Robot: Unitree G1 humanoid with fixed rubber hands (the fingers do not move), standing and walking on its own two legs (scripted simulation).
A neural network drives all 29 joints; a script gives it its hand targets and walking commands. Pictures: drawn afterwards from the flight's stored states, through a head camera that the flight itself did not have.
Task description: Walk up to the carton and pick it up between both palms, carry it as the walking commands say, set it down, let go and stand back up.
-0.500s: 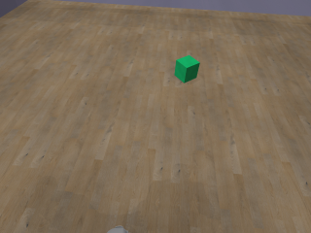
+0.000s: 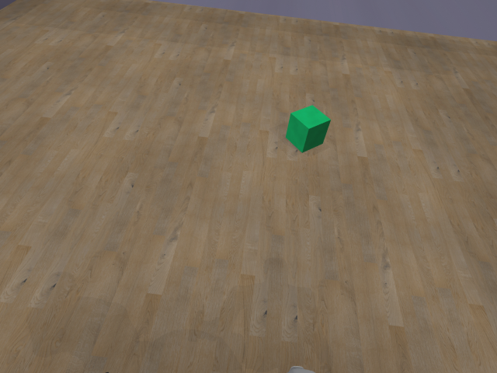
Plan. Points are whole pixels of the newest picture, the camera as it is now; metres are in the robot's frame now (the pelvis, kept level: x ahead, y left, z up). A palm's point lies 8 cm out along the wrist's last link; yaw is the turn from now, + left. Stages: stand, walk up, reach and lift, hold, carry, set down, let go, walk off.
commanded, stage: walk up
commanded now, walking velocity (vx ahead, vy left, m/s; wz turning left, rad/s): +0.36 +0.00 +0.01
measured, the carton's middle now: (307, 128) +1.55 -0.44 -0.69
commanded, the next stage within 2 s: none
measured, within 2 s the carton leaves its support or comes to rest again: neither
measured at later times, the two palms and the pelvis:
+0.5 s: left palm out of the picture +0.13 +0.21 -0.14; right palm (371, 291) +0.31 -0.27 -0.13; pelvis +0.18 -0.03 -0.01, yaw +2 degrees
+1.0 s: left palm (128, 208) +0.50 +0.26 -0.12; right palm (351, 278) +0.34 -0.23 -0.13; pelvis +0.37 +0.01 +0.00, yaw +4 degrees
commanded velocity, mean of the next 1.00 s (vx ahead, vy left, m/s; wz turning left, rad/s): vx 0.39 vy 0.00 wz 0.09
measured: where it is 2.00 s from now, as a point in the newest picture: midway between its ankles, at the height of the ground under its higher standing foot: (225, 257)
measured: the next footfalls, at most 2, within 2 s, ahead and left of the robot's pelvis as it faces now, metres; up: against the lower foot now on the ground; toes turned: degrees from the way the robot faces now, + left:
right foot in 0.20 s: +0.17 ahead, -0.15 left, +0.00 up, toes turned -7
left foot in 0.62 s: +0.35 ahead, +0.11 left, +0.00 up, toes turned +9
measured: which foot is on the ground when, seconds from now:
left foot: down 0.00-0.20, up 0.22-0.60, down 0.62-1.00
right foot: up 0.00-0.18, down 0.20-0.64, up 0.66-1.00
